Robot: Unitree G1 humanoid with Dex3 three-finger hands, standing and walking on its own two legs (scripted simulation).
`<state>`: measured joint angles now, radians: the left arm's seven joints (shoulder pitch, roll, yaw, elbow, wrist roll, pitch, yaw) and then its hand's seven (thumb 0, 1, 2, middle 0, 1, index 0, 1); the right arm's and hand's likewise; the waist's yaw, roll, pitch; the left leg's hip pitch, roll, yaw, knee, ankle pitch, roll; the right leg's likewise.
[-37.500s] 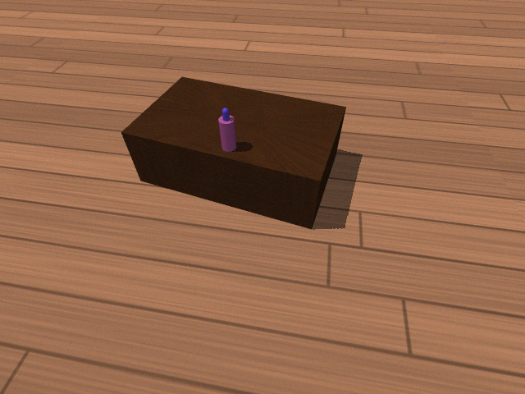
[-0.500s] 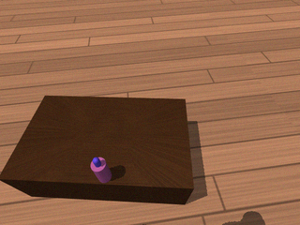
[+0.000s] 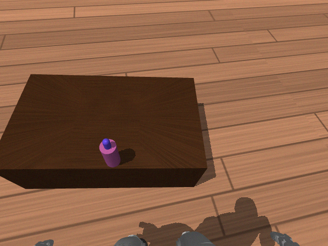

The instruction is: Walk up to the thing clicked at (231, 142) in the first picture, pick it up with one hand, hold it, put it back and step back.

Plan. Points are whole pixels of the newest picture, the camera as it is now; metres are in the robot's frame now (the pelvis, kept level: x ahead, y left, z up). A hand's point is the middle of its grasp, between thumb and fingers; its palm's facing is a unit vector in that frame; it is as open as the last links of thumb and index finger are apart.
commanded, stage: step back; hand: left
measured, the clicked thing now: (109, 151) +0.49 +0.21 -0.33
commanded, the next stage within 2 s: none
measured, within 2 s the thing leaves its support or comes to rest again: neither
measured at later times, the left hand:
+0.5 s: hand out of the picture -0.01 +0.25 -0.14, palm faces +0.02 -0.92 -0.39, open 7.4 cm
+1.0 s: hand out of the picture -0.21 +0.21 -0.14, palm faces -0.01 -0.91 -0.42, open 7.4 cm
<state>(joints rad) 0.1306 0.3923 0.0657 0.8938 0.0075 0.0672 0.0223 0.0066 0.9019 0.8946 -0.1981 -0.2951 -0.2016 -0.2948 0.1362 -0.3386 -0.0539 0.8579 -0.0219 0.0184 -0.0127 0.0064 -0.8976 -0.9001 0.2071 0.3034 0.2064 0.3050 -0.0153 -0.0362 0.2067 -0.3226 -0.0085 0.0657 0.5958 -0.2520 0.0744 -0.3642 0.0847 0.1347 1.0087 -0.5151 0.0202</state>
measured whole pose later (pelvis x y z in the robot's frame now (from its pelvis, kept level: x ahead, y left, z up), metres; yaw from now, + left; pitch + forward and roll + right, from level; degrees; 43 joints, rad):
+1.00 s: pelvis -0.28 -0.06 +0.00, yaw +0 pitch -2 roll +1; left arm 0.21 0.35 0.06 0.85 0.03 0.05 0.00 0.01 0.90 0.89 -0.20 -0.30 -0.20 -0.30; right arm 0.14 -0.42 -0.05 0.83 0.00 0.05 -0.02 0.01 -0.90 -0.90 0.20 0.30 0.20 0.30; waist 0.03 0.02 0.15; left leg -0.51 -0.10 -0.12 1.12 -0.50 -0.01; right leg -0.30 0.00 0.04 0.66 -0.33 -0.02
